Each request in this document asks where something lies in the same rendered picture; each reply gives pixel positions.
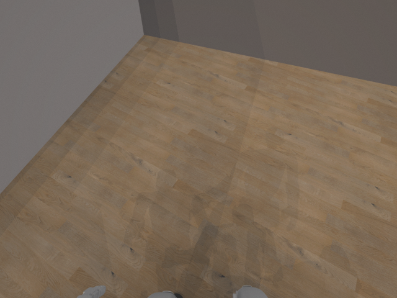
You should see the robot left hand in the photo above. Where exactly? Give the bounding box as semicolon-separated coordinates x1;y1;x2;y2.
77;286;106;298

